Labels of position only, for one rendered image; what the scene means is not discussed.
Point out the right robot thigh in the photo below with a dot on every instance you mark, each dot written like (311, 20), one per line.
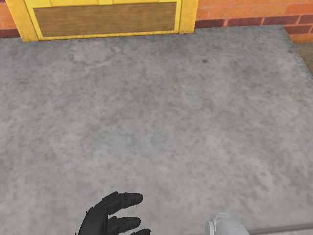
(224, 226)

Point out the left robot hand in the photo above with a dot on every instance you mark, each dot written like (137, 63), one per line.
(97, 221)

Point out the right robot shin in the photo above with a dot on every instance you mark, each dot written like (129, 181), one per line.
(222, 214)

